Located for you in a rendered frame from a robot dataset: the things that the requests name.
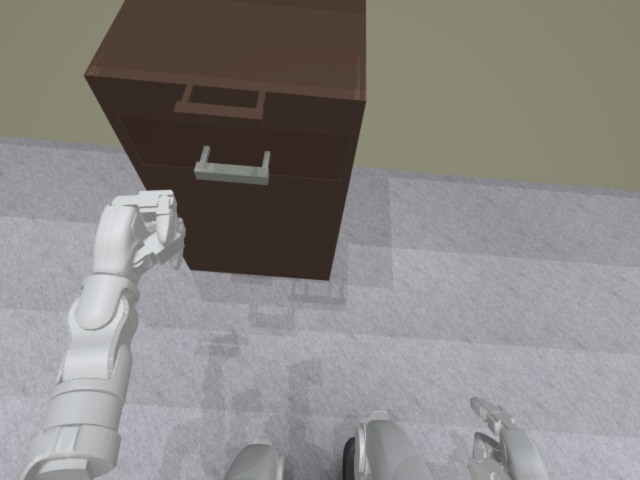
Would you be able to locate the left robot hand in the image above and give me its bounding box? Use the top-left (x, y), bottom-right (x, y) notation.
top-left (92, 190), bottom-right (186, 285)

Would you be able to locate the left robot shin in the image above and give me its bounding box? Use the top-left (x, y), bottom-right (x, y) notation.
top-left (252, 438), bottom-right (272, 446)

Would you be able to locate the drawer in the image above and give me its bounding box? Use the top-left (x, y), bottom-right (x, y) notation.
top-left (120, 113), bottom-right (345, 180)

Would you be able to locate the right robot hand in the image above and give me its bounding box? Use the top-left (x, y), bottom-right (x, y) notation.
top-left (468, 397), bottom-right (550, 480)

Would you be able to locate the robot left forearm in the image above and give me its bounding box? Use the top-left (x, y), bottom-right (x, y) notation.
top-left (16, 273), bottom-right (140, 480)

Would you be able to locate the cabinet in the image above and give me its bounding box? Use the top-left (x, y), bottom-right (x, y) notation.
top-left (84, 0), bottom-right (366, 281)

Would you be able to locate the handle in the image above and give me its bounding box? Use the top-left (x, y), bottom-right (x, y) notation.
top-left (173, 101), bottom-right (265, 131)
top-left (194, 145), bottom-right (270, 185)

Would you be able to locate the robot left thigh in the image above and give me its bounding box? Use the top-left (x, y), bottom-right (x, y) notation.
top-left (223, 444), bottom-right (285, 480)

